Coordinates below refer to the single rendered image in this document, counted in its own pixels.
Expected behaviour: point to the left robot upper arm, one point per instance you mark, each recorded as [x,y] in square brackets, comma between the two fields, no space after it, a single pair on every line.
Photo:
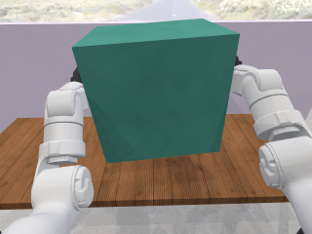
[58,196]

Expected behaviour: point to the robot left hand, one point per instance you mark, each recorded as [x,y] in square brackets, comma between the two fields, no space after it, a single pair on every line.
[76,76]

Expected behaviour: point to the right robot forearm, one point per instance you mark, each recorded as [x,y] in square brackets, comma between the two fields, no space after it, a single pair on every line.
[273,113]

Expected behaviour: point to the right robot upper arm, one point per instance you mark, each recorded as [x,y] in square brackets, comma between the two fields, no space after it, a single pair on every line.
[286,164]

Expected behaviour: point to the left robot forearm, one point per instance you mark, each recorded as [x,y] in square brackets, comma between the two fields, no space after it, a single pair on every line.
[63,128]

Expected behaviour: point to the table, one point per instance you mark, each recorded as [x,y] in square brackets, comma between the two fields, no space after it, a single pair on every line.
[229,176]

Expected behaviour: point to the robot right hand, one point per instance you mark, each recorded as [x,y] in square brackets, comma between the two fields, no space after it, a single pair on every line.
[237,61]

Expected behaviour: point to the carton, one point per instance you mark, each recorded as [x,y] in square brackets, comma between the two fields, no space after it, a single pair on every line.
[158,89]

